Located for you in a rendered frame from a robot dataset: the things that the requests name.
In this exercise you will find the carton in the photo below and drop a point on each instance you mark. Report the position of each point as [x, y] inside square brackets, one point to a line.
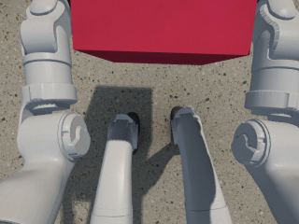
[187, 32]

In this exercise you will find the robot left shin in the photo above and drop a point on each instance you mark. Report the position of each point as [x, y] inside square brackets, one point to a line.
[119, 116]

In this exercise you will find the left robot upper arm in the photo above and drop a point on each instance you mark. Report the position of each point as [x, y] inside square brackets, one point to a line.
[50, 146]

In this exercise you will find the left robot forearm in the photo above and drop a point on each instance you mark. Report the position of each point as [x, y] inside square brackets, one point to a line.
[46, 59]

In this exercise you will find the right robot upper arm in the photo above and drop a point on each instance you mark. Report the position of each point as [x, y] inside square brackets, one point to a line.
[269, 151]

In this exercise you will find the right robot forearm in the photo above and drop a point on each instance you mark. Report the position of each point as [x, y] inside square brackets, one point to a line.
[274, 83]

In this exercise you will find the robot left thigh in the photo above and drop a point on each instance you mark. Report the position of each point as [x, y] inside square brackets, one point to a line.
[113, 198]

